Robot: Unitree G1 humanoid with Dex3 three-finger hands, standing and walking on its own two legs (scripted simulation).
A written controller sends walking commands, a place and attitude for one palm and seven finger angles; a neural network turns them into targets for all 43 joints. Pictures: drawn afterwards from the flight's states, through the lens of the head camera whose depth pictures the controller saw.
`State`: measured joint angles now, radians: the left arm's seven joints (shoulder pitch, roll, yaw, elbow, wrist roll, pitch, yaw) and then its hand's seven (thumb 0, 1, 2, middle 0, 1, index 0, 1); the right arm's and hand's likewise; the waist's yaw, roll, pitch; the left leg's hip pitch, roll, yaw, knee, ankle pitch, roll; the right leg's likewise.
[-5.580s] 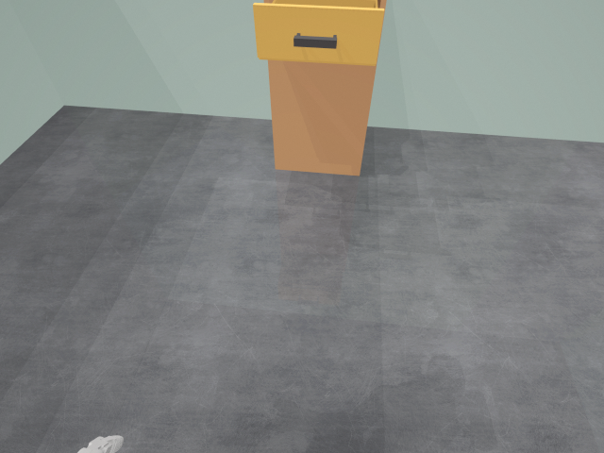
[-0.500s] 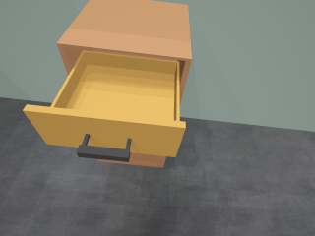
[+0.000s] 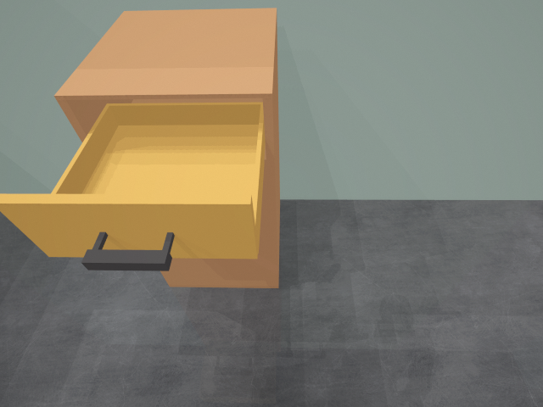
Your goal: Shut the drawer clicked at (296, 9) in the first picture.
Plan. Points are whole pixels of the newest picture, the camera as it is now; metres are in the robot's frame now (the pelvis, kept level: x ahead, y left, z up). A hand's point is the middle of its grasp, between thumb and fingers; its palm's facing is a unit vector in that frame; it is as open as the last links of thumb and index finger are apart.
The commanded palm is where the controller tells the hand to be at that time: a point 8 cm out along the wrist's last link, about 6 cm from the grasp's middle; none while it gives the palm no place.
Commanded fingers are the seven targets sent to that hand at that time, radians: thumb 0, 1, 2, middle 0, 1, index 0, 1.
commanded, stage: come to a stop and stand still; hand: left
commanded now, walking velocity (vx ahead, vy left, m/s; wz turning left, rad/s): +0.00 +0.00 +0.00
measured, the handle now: (131, 249) +0.35 +0.25 +0.02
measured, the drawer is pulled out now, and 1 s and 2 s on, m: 0.28 0.28 0.28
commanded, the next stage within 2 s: look again from close up in 0.28 s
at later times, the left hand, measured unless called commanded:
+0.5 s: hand out of the picture -0.05 +0.17 -0.17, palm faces +0.03 -0.98 -0.19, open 7.4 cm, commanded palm none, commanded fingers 0.00 0.90 0.90 -0.20 -0.30 -0.20 -0.30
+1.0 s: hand out of the picture -0.01 +0.19 -0.17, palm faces +0.03 -0.98 -0.20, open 7.4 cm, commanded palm none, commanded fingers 0.00 0.90 0.90 -0.20 -0.30 -0.20 -0.30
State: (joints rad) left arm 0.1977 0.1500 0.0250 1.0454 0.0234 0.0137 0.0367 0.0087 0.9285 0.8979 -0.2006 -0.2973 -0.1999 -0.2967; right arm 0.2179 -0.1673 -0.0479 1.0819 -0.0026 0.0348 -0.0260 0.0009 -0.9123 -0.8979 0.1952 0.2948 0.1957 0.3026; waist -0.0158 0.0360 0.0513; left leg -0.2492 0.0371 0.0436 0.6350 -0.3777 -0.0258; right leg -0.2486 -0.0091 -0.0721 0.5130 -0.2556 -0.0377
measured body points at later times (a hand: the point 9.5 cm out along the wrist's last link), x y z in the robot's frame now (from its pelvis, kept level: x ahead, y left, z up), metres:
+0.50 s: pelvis -0.02 +0.01 +0.00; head -0.01 +0.00 +0.45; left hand -0.05 +0.22 -0.16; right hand -0.04 -0.21 -0.17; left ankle -0.03 +0.13 -0.74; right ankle +0.01 -0.10 -0.74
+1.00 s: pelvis -0.01 +0.03 +0.00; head +0.01 +0.02 +0.45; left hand -0.01 +0.25 -0.15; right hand -0.01 -0.19 -0.16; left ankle -0.03 +0.13 -0.74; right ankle +0.01 -0.10 -0.74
